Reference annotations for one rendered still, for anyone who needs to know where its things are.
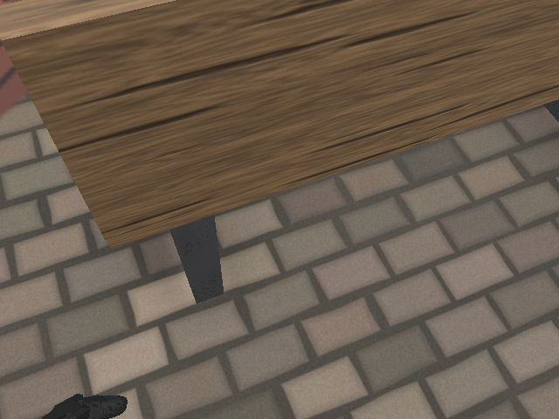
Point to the robot left hand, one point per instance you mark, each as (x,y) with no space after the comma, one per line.
(91,407)

